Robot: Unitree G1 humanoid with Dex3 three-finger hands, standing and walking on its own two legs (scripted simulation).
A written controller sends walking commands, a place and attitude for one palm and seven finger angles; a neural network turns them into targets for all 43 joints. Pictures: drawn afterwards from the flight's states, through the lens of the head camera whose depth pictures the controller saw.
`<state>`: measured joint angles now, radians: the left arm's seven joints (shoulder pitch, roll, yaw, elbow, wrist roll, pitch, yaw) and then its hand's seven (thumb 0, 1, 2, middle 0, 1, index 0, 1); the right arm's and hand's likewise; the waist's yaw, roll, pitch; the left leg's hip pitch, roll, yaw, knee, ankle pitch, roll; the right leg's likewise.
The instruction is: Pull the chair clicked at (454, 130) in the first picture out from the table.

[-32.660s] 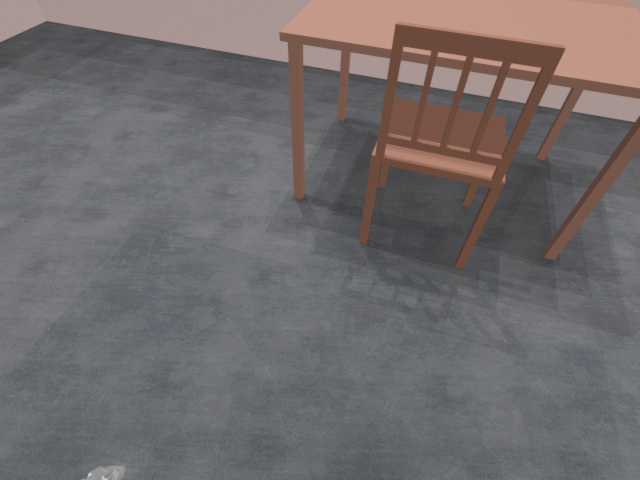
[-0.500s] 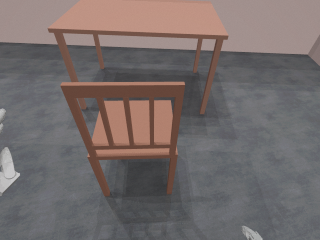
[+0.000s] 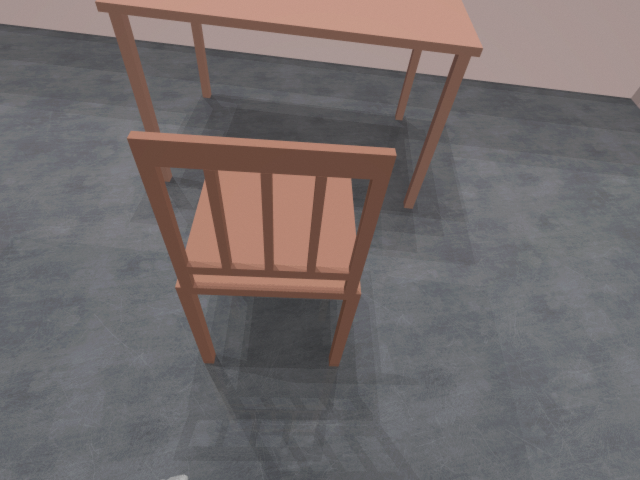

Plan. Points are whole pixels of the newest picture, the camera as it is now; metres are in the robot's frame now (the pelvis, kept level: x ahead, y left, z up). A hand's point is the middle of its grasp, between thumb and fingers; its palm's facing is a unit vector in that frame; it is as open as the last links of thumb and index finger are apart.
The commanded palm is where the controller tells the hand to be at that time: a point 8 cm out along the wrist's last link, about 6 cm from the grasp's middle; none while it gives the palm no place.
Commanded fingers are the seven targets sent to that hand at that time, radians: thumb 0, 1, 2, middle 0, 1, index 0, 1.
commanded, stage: let the arm hang, fingers relaxed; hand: left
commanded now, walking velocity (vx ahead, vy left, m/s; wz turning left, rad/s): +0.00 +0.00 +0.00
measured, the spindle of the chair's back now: (268, 225) +0.56 +0.12 -0.09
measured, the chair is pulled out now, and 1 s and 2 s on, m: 0.62 0.62 0.62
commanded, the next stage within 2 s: look to check the result in 0.80 s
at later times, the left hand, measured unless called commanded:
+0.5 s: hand out of the picture -0.03 +0.16 -0.17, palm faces +0.01 -0.98 -0.20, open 7.4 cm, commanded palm none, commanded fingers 0.00 0.90 0.90 -0.20 -0.30 -0.20 -0.30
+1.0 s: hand out of the picture -0.01 +0.13 -0.17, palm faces +0.03 -0.98 -0.17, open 7.4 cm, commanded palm none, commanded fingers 0.00 0.90 0.90 -0.20 -0.30 -0.20 -0.30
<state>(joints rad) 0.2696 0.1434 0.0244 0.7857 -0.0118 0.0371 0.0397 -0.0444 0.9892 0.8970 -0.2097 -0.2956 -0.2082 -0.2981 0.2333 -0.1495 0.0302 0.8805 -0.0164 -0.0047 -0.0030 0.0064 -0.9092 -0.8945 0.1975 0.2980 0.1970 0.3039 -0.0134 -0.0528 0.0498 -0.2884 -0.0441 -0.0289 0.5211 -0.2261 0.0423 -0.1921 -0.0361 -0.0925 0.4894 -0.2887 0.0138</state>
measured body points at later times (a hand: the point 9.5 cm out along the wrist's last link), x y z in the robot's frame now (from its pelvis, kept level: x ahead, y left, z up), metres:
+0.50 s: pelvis +0.00 -0.01 +0.00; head +0.02 -0.02 +0.45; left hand -0.03 +0.21 -0.15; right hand -0.02 -0.21 -0.16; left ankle +0.03 +0.09 -0.74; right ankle -0.02 -0.12 -0.74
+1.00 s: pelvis +0.00 -0.03 +0.00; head +0.02 -0.04 +0.45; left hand -0.01 +0.18 -0.15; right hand -0.02 -0.24 -0.16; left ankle +0.03 +0.09 -0.74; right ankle -0.02 -0.13 -0.74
